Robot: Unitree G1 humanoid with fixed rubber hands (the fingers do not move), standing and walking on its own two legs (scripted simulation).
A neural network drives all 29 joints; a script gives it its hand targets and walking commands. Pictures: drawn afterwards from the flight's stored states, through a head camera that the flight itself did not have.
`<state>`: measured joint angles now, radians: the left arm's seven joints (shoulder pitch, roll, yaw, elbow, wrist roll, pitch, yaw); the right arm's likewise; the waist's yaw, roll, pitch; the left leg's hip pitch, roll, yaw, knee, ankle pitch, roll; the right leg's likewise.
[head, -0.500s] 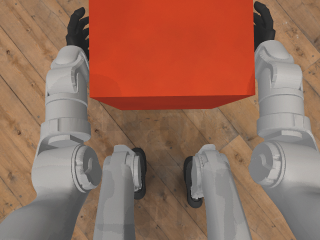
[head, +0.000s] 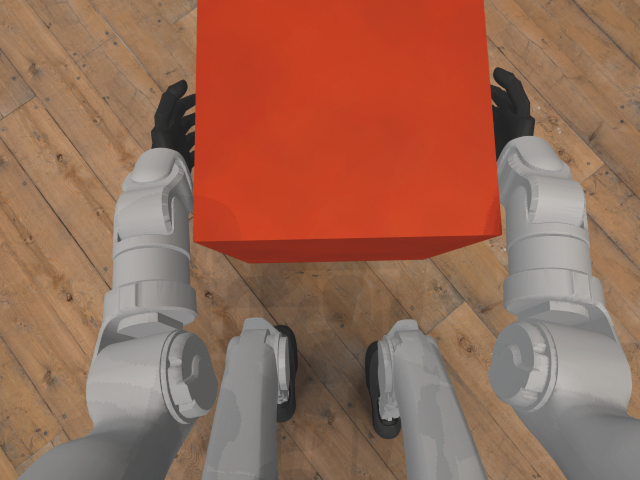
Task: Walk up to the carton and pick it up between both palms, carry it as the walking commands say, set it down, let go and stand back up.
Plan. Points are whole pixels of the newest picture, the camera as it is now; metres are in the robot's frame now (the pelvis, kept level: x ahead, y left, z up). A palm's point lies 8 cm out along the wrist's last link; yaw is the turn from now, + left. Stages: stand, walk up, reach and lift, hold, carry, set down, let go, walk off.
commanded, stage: reach and lift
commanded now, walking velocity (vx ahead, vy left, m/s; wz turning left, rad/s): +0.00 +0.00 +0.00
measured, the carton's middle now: (337, 153) +0.51 +0.00 -0.13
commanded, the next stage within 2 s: none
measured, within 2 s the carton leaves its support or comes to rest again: neither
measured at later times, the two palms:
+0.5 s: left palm (139, 147) +0.46 +0.19 +0.01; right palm (548, 132) +0.47 -0.18 +0.02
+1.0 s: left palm (90, 142) +0.43 +0.19 +0.08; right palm (613, 122) +0.44 -0.18 +0.09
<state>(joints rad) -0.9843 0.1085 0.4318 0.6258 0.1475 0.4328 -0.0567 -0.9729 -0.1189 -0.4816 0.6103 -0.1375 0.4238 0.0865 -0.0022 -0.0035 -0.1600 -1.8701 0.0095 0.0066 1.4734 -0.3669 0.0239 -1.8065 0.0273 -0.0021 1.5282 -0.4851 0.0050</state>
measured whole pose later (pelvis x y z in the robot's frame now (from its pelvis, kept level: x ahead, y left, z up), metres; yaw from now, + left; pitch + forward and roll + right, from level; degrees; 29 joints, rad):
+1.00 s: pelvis +0.04 +0.00 +0.13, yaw +1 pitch +30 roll -1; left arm -0.63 0.00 0.42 0.48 0.21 0.44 -0.12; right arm -0.63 0.01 -0.49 0.47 -0.21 0.43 0.15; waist -0.01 -0.01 -0.14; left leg -1.22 0.00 0.00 0.97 -0.27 0.01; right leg -1.16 0.02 0.01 1.02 -0.38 0.00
